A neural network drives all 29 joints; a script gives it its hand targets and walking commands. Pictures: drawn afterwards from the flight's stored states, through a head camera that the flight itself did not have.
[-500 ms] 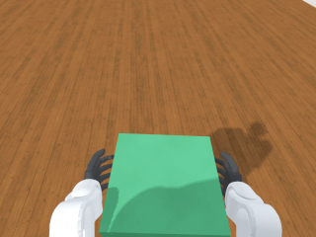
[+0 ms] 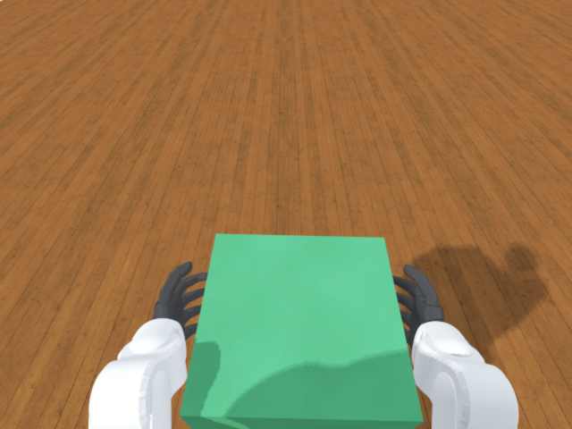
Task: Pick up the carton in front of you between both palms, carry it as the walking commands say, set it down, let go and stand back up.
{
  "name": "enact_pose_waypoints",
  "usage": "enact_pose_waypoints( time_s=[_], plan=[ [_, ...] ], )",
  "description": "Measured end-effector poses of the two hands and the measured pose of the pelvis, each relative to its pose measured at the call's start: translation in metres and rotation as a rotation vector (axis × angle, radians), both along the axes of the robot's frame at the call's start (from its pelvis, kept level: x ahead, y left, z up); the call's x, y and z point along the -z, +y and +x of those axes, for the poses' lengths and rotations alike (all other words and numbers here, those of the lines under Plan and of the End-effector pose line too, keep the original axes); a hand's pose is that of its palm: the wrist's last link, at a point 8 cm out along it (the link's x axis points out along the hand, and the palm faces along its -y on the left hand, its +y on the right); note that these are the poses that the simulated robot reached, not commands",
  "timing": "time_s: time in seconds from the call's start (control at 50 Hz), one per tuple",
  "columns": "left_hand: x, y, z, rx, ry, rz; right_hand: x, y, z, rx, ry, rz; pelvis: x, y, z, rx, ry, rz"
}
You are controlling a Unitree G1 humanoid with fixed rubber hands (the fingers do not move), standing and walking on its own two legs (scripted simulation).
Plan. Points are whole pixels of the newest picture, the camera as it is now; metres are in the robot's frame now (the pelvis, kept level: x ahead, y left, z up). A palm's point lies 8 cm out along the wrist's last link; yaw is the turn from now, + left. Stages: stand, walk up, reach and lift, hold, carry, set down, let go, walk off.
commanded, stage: carry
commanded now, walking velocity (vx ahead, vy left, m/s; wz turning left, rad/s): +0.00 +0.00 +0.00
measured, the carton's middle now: (296, 353) +0.24 +0.00 +0.02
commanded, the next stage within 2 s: none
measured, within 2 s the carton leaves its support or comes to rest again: neither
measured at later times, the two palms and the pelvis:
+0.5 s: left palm (164, 330) +0.25 +0.17 +0.05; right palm (393, 326) +0.26 -0.13 +0.05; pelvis +0.00 +0.02 -0.01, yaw +1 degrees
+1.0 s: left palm (159, 336) +0.26 +0.18 +0.03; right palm (382, 332) +0.26 -0.12 +0.03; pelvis -0.03 +0.03 +0.00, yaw +1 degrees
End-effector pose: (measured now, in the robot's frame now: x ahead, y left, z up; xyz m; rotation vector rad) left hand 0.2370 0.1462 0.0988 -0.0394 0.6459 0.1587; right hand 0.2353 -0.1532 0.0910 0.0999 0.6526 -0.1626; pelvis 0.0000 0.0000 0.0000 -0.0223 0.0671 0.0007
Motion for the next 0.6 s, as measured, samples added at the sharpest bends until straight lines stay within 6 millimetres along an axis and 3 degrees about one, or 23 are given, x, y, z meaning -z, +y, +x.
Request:
enact_pose_waypoints(
  time_s=[0.1,0.24,0.6],
  plan=[
    [0.004,0.007,0.011,-0.021,-0.01,-0.017,-0.001,0.007,0.017,-0.021,-0.009,-0.017,0.002,0.002,0.012,-0.006,0.009,-0.001],
    [0.017,0.017,0.016,-0.026,0.017,-0.015,0.01,0.017,0.025,-0.038,0.016,-0.038,0.006,0.008,0.017,-0.015,0.003,-0.002],
    [0.054,0.028,0.016,0.028,0.053,0.036,0.047,0.028,0.022,-0.07,0.053,-0.094,0.005,0.021,-0.008,-0.014,-0.034,0.005]
  ],
)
